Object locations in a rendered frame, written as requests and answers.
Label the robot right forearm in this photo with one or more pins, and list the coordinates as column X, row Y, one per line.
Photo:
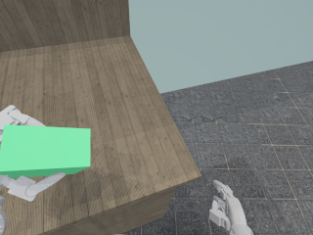
column 240, row 229

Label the right robot hand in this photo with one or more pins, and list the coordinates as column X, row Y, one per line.
column 226, row 213

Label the table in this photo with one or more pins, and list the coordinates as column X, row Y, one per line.
column 73, row 64

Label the left robot hand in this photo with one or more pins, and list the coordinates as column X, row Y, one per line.
column 24, row 187

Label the sponge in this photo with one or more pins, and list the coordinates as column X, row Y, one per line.
column 34, row 151

